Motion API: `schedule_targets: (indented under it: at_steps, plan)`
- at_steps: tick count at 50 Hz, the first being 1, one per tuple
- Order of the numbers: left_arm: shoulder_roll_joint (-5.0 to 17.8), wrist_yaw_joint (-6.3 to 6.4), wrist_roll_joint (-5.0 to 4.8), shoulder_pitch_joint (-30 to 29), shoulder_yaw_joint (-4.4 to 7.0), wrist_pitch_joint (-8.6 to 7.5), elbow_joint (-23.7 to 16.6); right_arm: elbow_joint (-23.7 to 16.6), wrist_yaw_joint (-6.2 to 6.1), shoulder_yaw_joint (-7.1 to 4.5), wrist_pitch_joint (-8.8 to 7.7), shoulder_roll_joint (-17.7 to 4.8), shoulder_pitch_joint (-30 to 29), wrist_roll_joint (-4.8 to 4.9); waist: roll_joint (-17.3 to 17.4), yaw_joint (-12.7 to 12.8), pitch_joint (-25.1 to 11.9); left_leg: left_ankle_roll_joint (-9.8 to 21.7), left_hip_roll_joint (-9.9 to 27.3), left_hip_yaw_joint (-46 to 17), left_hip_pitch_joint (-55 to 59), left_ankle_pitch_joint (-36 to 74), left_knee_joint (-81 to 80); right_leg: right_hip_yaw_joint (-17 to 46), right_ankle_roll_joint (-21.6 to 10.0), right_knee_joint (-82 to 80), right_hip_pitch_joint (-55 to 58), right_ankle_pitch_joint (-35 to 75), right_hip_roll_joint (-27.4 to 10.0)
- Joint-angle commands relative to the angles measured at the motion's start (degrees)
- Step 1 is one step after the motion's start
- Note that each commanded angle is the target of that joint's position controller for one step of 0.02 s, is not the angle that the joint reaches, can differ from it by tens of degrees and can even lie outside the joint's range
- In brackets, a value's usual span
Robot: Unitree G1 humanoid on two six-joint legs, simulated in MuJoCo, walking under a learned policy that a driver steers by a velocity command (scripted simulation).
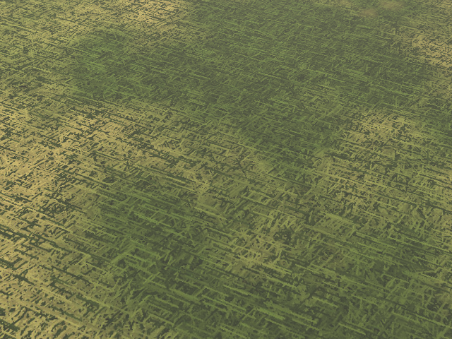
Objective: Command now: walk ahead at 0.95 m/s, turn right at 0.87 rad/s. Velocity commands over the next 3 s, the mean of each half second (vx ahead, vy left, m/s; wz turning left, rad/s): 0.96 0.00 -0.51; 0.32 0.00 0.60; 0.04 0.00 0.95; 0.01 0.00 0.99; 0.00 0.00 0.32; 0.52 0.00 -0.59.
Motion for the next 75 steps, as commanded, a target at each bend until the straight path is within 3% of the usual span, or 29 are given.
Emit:
schedule_targets:
  at_steps: [1,4,7,9,13,15,17,18,19,20,22,25,28,33,36,37,38,39,42,44,49,56,57,58,59,60,62,68,75]
  plan:
    - [4.1,0.42,0.76,7.6,0.61,-2.01,-2.6,-11.7,1.12,-0.38,-4.77,-5.4,-6.9,-0.04,9.4,-2.3,-2.5,2.7,3.3,-9.8,-34.9,3.8,0.3,47.3,-11.6,-29.9,24.9,-21.5,-19.7]
    - [4.4,1.87,0.66,-0.1,0.32,-1.93,-5.3,-10.6,0.48,-1.39,-1.72,-8.0,-4.1,-1.78,5.2,-7.1,3.9,-1.5,6.3,-8.0,-26.1,5.5,-11.9,35.8,-10.1,-32.0,5.3,-12.7,-12.4]
    - [4.4,3.74,-0.41,0.8,0.16,-1.86,-4.4,-13.9,0.18,0.01,-1.18,-4.5,-13.5,-3.52,1.7,-3.1,5.7,-4.8,5.5,-1.8,-15.8,20.7,-32.0,22.5,-6.7,-30.9,-6.2,0.4,-6.3]
    - [4.6,4.06,-0.89,5.7,0.22,-1.65,-2.2,-15.1,0.59,0.71,-1.29,-2.0,-18.9,-2.49,-0.9,1.6,3.0,-5.6,3.3,0.7,-8.5,31.8,-41.9,20.3,-4.2,-29.5,-6.0,1.3,-6.1]
    - [4.1,3.77,-1.4,10.6,0.14,-1.12,0.4,-16.2,1.01,-0.89,-1.7,-5.4,-22.8,0.11,-4.1,4.9,1.4,-4.1,3.1,-2.1,-13.7,30.8,-53.1,25.1,-2.3,-23.6,13.8,3.8,-11.5]
    - [5.5,3.56,-0.42,9.9,0.53,-0.36,0.9,-15.2,1.27,-2.59,-2.14,-8.1,-17.1,0.25,-5.9,1.0,-1.7,-1.1,2.1,-1.0,-11.3,24.0,-53.4,25.6,-0.7,-16.7,22.7,23.0,-14.4]
    - [4.8,2.32,2.57,3.6,-0.4,-0.17,-1.4,-10.8,0.56,-4.75,-1.64,-12.3,6.5,0.49,-6.6,-12.6,-16.2,4.1,5.4,-3.1,16.9,15.6,-46.9,21.4,2.9,9.7,13.6,37.4,-12.0]
    - [-3.3,1.97,0.54,13.6,-2.49,-1.3,-2.5,-7.8,1.02,-6.02,-1.31,-17.9,13.7,-1.64,16.8,-8.4,-27.2,14.2,19.2,-34.1,39.2,-9.6,-53.9,16.2,6.8,35.0,-7.1,10.5,-3.5]
    - [-2.4,2.0,-1.99,13.9,-3.57,-2.02,-2.0,-6.0,2.2,-5.45,-1.53,-14.5,15.9,-1.45,25.4,-9.2,-26.6,15.1,23.2,-54.1,41.8,-27.5,-66.1,16.4,6.6,42.2,-18.4,-10.0,-3.5]
    - [2.3,2.08,-2.86,5.0,-2.65,-2.22,-3.4,-6.4,1.56,-4.39,-0.94,-9.5,11.8,-1.17,17.0,-10.6,-14.9,12.8,22.2,-47.0,35.2,-24.7,-66.6,14.7,5.7,44.3,-24.7,-7.1,-7.3]
    - [1.9,1.77,-0.26,-6.4,-3.05,-3.15,-6.4,-5.1,1.76,-3.77,-0.01,-8.1,8.8,-2.44,1.3,-9.5,-3.9,11.8,16.9,-31.4,19.3,-5.9,-66.4,12.0,5.1,38.9,-23.1,-3.5,-10.6]
    - [0.2,1.4,0.65,-5.3,-2.99,-2.93,-7.2,-4.3,2.71,-1.65,-0.18,-3.7,2.8,-1.7,5.6,-1.8,1.5,12.5,12.1,-22.2,5.1,25.3,-68.6,10.6,7.6,28.0,-15.0,-3.4,-13.1]
    - [-1.5,0.88,2.52,-8.0,-4.24,-3.9,-8.3,-3.5,1.36,-3.19,-0.05,-9.1,0.8,-0.47,4.4,-0.7,2.0,12.1,9.3,-13.2,-2.3,45.1,-69.5,6.9,11.2,8.0,-7.8,4.5,-10.8]
    - [2.7,0.64,2.08,-16.0,-2.41,-4.15,-9.4,-1.0,-0.66,-5.19,2.1,-12.2,6.9,0.74,7.4,-2.9,-1.1,6.5,6.9,-14.0,-2.0,32.5,-66.0,9.6,11.5,-13.2,8.6,26.7,-5.2]
    - [5.0,1.98,2.65,-8.5,-0.75,-3.75,-7.5,-3.1,-1.33,-5.74,3.78,-11.1,4.1,0.8,7.4,1.8,-6.0,1.8,3.8,-15.1,-1.2,35.0,-51.3,10.6,9.7,-16.1,19.2,27.7,-7.4]
    - [7.2,2.47,3.45,-1.0,-0.15,-3.65,-6.4,-5.7,-1.3,-5.0,4.19,-8.4,2.4,0.14,3.1,4.9,-13.1,-0.6,0.1,-13.9,-6.9,24.6,-37.4,14.7,7.4,-14.1,31.3,38.0,-14.6]
    - [8.3,2.97,4.36,1.3,-0.57,-2.61,-6.4,-5.3,-1.15,-2.92,4.8,-0.9,12.4,-1.42,-12.8,0.1,-21.4,-2.9,-5.5,-9.4,-19.1,-19.6,-17.6,27.0,1.5,-7.4,44.9,65.2,-30.5]
    - [8.1,2.16,3.52,-0.1,-0.7,-1.33,-7.0,-4.2,-0.73,-2.34,5.28,-3.9,23.0,0.51,-21.0,-2.9,-31.6,-3.4,-2.8,-10.2,-22.4,-20.9,-5.1,41.1,-5.4,-11.0,47.8,54.6,-38.1]
    - [1.2,2.79,1.7,-10.4,-1.96,0.87,-8.3,-4.7,-2.02,-4.93,8.36,-10.5,10.6,0.26,-4.4,-3.0,-13.7,-6.6,4.0,-4.3,-26.8,-7.3,-2.7,23.9,-2.7,-19.0,26.7,30.3,-27.8]
    - [2.8,3.18,2.86,-13.8,-1.07,1.06,-6.8,-6.5,-2.21,-4.81,9.85,-8.4,8.9,-0.09,-6.5,-5.2,-8.8,-6.8,6.3,-3.1,-21.2,-4.4,-7.2,16.4,-2.3,-23.3,14.6,26.5,-25.4]
    - [5.7,4.33,2.43,-15.7,0.56,0.68,-4.3,-9.7,-0.96,-3.96,9.85,-6.1,2.2,-0.4,-4.6,-4.8,-9.9,-4.6,8.5,-1.5,-15.4,5.9,-23.6,7.2,-3.1,-26.1,13.1,25.8,-27.1]
    - [8.4,2.77,-0.32,-15.0,1.97,1.95,-1.9,-11.6,1.7,-5.48,11.57,-9.7,-1.7,-0.48,-3.2,-5.2,-7.5,1.5,4.8,4.4,-3.3,11.2,-45.3,-1.8,3.8,-19.2,14.1,11.2,-27.4]
    - [6.8,2.55,-0.54,-12.8,1.74,2.4,-0.7,-11.0,1.19,-6.28,11.55,-11.1,-0.3,-1.0,-0.1,-5.5,-7.0,3.4,3.4,3.2,0.3,13.8,-49.3,-3.6,6.7,-13.5,11.9,5.0,-25.0]
    - [4.5,2.33,0.46,-9.8,1.3,3.17,0.1,-11.1,0.16,-7.99,11.2,-16.8,1.9,-1.27,13.3,-4.9,-4.0,7.8,10.8,-10.4,4.7,30.2,-58.5,-8.8,12.0,1.6,3.2,-7.1,-18.5]
    - [3.8,2.93,2.59,-13.0,0.82,3.38,-4.1,-13.6,-0.22,-8.7,9.96,-23.2,-0.1,-2.4,24.8,-3.3,-2.9,18.3,21.0,-33.6,7.7,30.4,-63.3,-3.7,16.1,16.5,-14.4,-22.0,-8.9]
    - [6.1,3.5,2.83,-17.1,1.4,3.25,-4.7,-14.2,0.43,-8.11,8.26,-20.3,-0.3,-3.28,16.0,-6.4,-6.2,19.6,20.5,-32.5,6.7,25.9,-64.7,6.7,14.8,24.7,-16.2,-20.7,-8.5]
    - [6.5,4.11,1.4,-14.6,1.87,2.98,-3.4,-14.3,0.22,-7.21,6.86,-17.1,-4.6,-1.78,9.1,-2.6,-6.2,13.7,15.6,-25.4,5.4,19.4,-63.7,10.1,12.5,24.1,-15.9,-10.3,-9.9]
    - [4.0,3.4,1.18,-13.9,0.97,2.22,-1.6,-16.7,-1.85,-6.15,8.54,-14.4,-7.4,-1.08,8.0,-2.0,-9.8,11.2,9.7,-22.6,2.9,24.8,-59.7,10.9,15.0,10.9,-7.7,-1.6,-5.7]
    - [5.4,2.18,0.51,-12.7,1.2,1.62,-1.3,-17.7,-1.19,-6.8,9.55,-15.0,-8.4,-0.69,12.2,-2.8,-8.7,10.5,7.5,-32.4,0.0,18.3,-58.9,13.1,14.3,-4.6,1.7,-2.9,-3.7]
Next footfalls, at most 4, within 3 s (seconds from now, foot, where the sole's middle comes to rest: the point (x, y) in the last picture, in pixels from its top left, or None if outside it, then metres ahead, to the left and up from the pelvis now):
0.34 left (182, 324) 0.52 0.15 -0.74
0.74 right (281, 246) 0.79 -0.15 -0.74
1.14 left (198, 255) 0.74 0.12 -0.74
1.58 right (255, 227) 0.86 -0.06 -0.74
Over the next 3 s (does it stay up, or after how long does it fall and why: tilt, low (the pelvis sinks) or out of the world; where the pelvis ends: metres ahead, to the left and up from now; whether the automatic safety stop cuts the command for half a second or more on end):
stays up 0.76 0.17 0.04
